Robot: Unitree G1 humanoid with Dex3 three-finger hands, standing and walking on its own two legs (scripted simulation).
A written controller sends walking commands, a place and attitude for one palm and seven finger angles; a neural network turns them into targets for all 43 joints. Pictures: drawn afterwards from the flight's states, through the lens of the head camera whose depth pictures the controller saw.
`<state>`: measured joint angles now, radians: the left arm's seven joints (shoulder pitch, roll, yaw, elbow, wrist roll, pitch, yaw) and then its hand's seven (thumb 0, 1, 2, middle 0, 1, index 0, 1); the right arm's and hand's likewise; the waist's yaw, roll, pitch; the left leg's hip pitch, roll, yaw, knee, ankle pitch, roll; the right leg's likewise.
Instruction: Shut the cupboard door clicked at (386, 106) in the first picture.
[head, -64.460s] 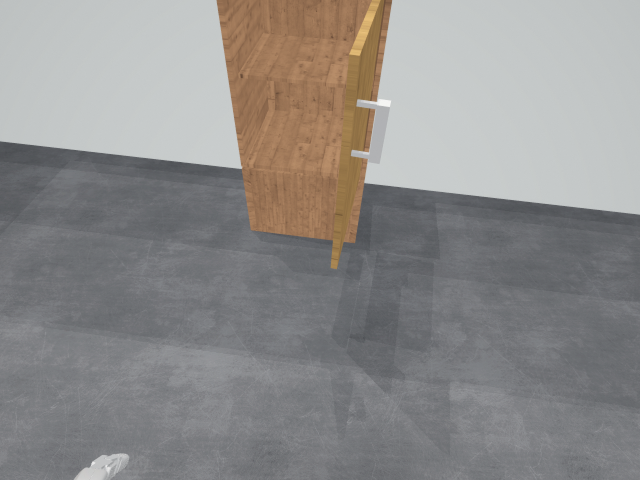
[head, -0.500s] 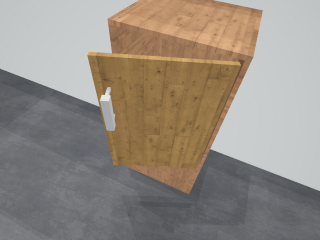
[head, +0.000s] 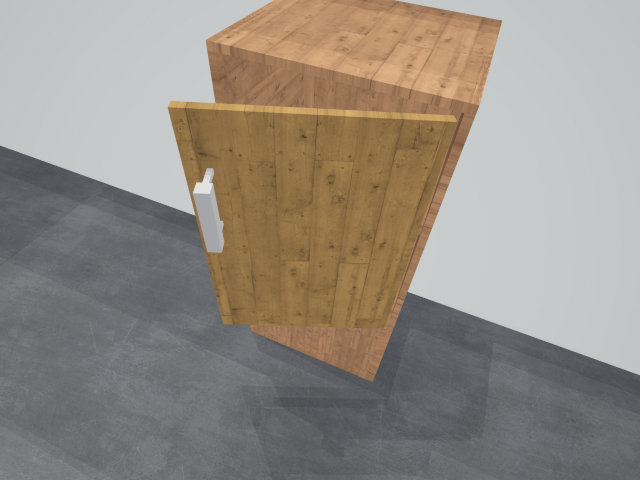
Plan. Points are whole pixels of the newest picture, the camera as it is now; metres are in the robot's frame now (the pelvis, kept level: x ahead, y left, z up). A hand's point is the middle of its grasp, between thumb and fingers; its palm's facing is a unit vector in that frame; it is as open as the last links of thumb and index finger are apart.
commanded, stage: come to a stop and stand still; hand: left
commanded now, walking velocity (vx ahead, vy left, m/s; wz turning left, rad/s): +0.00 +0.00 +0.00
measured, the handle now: (212, 210) +0.51 +0.21 +0.02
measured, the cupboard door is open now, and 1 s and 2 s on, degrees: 23 23 23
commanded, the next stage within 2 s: look again from close up in 0.10 s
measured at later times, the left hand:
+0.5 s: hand out of the picture +0.02 +0.18 -0.19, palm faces +0.04 -0.98 -0.19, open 7.3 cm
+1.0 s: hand (171, 377) +0.23 +0.19 +0.01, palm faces +0.19 -0.98 -0.03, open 7.0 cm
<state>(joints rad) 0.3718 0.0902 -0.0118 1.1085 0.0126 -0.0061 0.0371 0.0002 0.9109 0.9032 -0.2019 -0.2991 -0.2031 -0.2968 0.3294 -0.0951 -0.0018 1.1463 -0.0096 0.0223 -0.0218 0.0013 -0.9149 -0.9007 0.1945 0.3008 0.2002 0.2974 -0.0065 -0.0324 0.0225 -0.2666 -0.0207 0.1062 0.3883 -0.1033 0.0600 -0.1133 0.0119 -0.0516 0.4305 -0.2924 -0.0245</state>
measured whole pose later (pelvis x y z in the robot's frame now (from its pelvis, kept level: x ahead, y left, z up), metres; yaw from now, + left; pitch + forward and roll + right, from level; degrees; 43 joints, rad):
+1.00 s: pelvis +0.01 +0.03 -0.03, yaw +4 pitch +2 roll +1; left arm 0.37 0.17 0.02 0.00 -0.16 -0.22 0.05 0.01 0.92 0.90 -0.25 -0.36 -0.25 -0.36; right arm 0.30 -0.24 0.00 0.73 0.03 -0.31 0.01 0.01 -0.91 -0.90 0.20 0.30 0.20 0.30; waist -0.05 -0.01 -0.07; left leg -0.49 -0.11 0.08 0.70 -0.27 0.05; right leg -0.48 -0.02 -0.03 0.77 -0.43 -0.04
